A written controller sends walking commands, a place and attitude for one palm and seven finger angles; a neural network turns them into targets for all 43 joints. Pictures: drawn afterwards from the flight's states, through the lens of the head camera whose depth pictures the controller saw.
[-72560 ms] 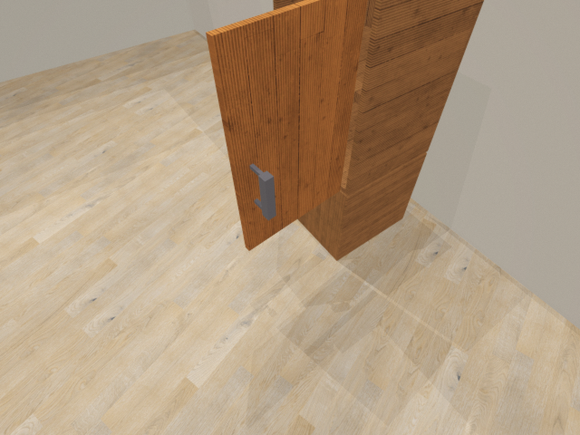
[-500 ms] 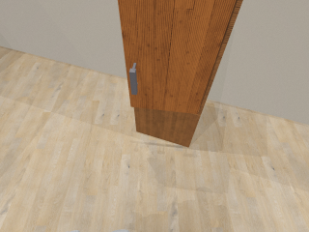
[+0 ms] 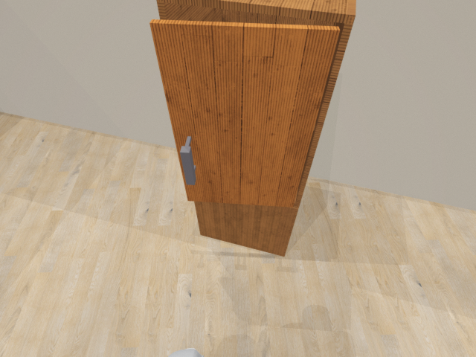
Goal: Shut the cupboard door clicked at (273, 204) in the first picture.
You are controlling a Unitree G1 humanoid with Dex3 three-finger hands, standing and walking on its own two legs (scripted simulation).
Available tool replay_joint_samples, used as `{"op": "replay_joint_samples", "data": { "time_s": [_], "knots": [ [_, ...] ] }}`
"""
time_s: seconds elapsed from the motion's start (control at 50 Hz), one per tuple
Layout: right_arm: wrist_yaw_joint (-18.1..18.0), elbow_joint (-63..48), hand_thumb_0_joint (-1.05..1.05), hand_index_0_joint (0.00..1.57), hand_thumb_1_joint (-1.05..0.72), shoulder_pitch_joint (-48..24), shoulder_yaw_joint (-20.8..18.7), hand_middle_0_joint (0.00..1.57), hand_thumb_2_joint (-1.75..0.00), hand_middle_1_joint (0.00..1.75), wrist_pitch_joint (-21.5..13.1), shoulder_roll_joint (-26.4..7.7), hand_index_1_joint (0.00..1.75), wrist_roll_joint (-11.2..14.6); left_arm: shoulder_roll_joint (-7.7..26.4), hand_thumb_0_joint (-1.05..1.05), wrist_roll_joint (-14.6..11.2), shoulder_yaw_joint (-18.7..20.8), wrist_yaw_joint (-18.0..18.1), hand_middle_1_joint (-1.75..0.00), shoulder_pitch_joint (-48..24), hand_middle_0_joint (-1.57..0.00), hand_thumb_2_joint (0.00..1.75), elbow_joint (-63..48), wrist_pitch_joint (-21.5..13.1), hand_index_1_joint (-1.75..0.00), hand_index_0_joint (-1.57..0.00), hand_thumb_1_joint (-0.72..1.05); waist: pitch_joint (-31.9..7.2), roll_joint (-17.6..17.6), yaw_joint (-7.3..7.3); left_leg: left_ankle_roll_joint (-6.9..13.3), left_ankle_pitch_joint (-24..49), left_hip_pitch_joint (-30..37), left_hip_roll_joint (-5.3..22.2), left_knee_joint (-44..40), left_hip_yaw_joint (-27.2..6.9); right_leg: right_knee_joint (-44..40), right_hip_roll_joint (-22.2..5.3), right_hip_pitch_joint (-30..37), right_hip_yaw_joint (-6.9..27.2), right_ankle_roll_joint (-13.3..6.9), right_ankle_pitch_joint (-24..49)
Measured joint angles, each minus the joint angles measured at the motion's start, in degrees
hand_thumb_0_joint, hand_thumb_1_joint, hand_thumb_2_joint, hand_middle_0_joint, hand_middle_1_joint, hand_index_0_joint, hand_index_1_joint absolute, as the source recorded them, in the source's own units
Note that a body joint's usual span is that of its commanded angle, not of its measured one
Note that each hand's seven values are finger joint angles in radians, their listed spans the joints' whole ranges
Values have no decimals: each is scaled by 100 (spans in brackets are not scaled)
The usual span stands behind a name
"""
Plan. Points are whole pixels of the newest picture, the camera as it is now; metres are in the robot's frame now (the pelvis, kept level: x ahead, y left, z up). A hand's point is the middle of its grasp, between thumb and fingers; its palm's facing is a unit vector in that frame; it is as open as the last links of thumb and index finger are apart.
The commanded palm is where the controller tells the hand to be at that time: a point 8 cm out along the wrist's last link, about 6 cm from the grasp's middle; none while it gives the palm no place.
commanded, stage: take the last steps up to it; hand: left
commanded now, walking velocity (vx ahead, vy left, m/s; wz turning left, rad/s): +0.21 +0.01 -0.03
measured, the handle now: (190, 160) +0.62 +0.16 -0.11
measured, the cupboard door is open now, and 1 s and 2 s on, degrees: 12 12 12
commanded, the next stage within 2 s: come to a stop and stand still in 0.18 s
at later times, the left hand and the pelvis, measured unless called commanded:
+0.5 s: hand (154, 337) +0.19 +0.18 -0.17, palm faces +0.01 -0.97 -0.24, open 7.3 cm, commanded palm none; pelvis +0.14 -0.01 -0.01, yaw +0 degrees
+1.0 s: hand (118, 352) +0.16 +0.25 -0.18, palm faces +0.03 -0.98 -0.21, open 7.4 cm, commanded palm none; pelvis +0.13 +0.05 +0.00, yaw -1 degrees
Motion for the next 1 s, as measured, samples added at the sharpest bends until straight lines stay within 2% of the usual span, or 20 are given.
{"op": "replay_joint_samples", "data": {
  "time_s": [0.06, 0.1, 0.12, 0.16, 0.2, 0.22, 0.26, 0.34, 0.38, 0.48, 0.54, 0.58, 0.64, 0.68, 0.72, 0.76, 0.78, 0.84, 0.9, 1.0],
  "knots": [
    [31, -143, 0, 20, -91, -219, 15, 20, -90, 30, -84, 18, 30, 10, 17, 0, 2, -6, -11, -30, 183, -20, 90, 171, 16, -30, -20, 91, 78, -74, 55, 29, 377, 82, -2, -809, 23, 34, -40, 181, 0, 89, -185],
    [34, -241, 0, 20, -91, -293, 41, 20, -90, 30, -212, -10, 30, -2, 6, 0, -12, -2, -26, -30, 315, -20, 90, 256, 57, -30, -20, 91, 99, -82, 91, 67, 699, 363, -39, -1500, 28, 405, -71, 167, 24, 154, -504],
    [19, -288, 0, 20, -91, -320, 48, 20, -90, 30, -303, -46, 30, -33, -17, 0, -28, -1, -35, -30, 384, -20, 90, 273, 86, -30, -20, 91, 89, -34, 110, 157, 962, 424, -13, -1643, -5, 878, -64, -11, 23, 123, -737],
    [-53, -314, 0, 20, -91, -419, 75, 20, -90, 30, -375, 25, 30, -75, 35, 1, -40, -10, -39, -30, 342, -20, 90, 320, 171, -30, -20, 91, 168, -177, 120, 221, 804, 403, -75, -1295, 119, 2349, -112, -585, 185, 7, -1200],
    [-101, -338, 0, 20, -91, -410, 127, 20, -90, 30, -378, 108, 30, -82, 82, 1, -31, -10, -40, -30, 212, -20, 90, 316, 220, -30, -20, 91, 185, -272, 128, 219, 623, 557, -132, -1343, 223, 3480, -136, -1198, 218, -37, -1190],
    [-123, -329, 0, 20, -91, -383, 150, 20, -90, 30, -368, 142, 30, -79, 92, 1, -27, -4, -51, -30, 118, -20, 90, 285, 231, -30, -20, 91, 186, -282, 126, 205, 620, 662, -159, -1470, 244, 3690, -165, -1430, 184, -29, -1110],
    [-169, -259, 0, 20, -92, -317, 176, 20, -90, 30, -323, 170, 30, -80, 74, 1, -24, -6, -75, -30, -85, -20, 90, 164, 232, -30, -20, 91, 181, -221, 119, 167, 709, 874, -186, -1757, 234, 3458, -221, -1696, 87, -2, -987],
    [-150, -26, 0, 20, -92, -167, 191, 20, -90, 30, -139, 142, 30, -46, -5, 1, -10, -42, -75, -30, -369, -20, 90, -131, 129, -30, -20, 91, 108, -50, 110, 109, 631, 1147, -175, -1916, 150, 1940, -224, -1588, -35, 88, -316],
    [-138, 86, 0, 20, -92, -104, 206, 20, -90, 30, -52, 197, 30, 5, 63, 1, -2, -48, -8, -30, -409, -20, 90, -217, 53, -30, -20, 92, 38, -185, 144, 20, 445, 1185, -266, -1755, 197, 1188, -267, -1393, 139, 79, 246],
    [-135, 274, 0, 20, -92, -123, 190, 20, -90, 30, 65, 185, 30, 53, -3, 1, -42, -159, 74, -30, -544, -20, 90, -20, 88, -30, -20, 93, -84, 56, -21, -60, 408, 1494, -125, -2089, 2, 926, -84, -1080, -33, -71, 184],
    [-162, 248, 0, 20, -91, -160, 176, 20, -90, 30, 61, 212, 30, 74, -10, 1, -71, -157, 116, -30, -678, -20, 90, -31, 124, -30, -20, 93, -18, 44, -42, -113, 460, 1537, -81, -2214, -27, 705, -31, -979, -69, -82, 245],
    [-181, 195, 0, 20, -91, -209, 134, 20, -90, 30, 108, 198, 30, 76, -25, 0, -64, -124, 146, -30, -790, -20, 90, -86, 153, -30, -20, 92, 91, 26, -16, -118, 410, 1409, -76, -1938, -51, 676, -31, -956, -92, -82, 246],
    [-211, 103, 0, 20, -91, -352, 43, 20, -90, 30, 233, 126, 30, 85, -41, 0, -20, -57, 194, -30, -945, -21, 90, -181, 208, -30, -20, 92, 281, -42, 69, -136, -424, 1025, -238, -960, -185, 659, -100, -937, -95, -68, 259],
    [-225, 23, 0, 20, -91, -476, -9, 20, -90, 30, 291, 62, 30, 96, -25, 0, 7, -16, 207, -30, -1009, -21, 90, -231, 267, -30, -20, 92, 398, -114, 115, -140, -676, 844, -365, -619, -247, 630, -173, -914, -76, -24, 297],
    [-220, -77, 0, 20, -91, -584, -41, 20, -90, 30, 295, 2, 30, 96, 23, 0, 13, 11, 202, -30, -1019, -21, 90, -254, 325, -30, -20, 91, 459, -180, 126, -139, -439, 820, -415, -839, -245, 654, -237, -928, -56, 60, 310],
    [-196, -188, 0, 20, -91, -629, -43, 20, -90, 30, 230, -65, 30, 78, 82, 0, -5, 26, 193, -30, -964, -21, 90, -260, 380, -30, -20, 91, 442, -182, 109, -95, 454, 1005, -346, -1608, -234, 837, -239, -1016, -48, 165, 234],
    [-191, -235, 0, 20, -91, -619, -42, 20, -90, 30, 175, -107, 30, 52, 100, 0, -22, 25, 188, -30, -930, -21, 90, -263, 415, -30, -20, 91, 400, -129, 93, 18, 740, 1042, -282, -1804, -268, 991, -207, -1096, -74, 216, 155],
    [-218, -253, 0, 20, -91, -702, 35, 20, -90, 30, 113, 3, 30, -23, 270, 0, -36, 56, 177, -30, -874, -20, 90, -218, 525, -30, -20, 91, 379, -343, 143, 264, 487, 1041, -382, -1702, -124, 1914, -158, -1397, 285, 209, -728],
    [-269, -278, 0, 20, -91, -711, 140, 20, -90, 30, 53, 113, 30, -47, 363, 0, -32, 66, 116, -30, -814, -20, 90, -148, 556, -30, -20, 91, 310, -354, 150, 307, 610, 1129, -398, -2011, -124, 2628, -24, -1571, 493, 221, -817],
    [-293, -242, 0, 20, -92, -745, 162, 20, -90, 30, 22, 205, 30, -45, 377, 0, -40, 37, 24, -30, -645, -20, 90, -101, 542, -30, -20, 91, 225, -224, 148, 309, 855, 1221, -330, -2387, -118, 2341, -40, -1364, 450, 267, -783]
  ]
}}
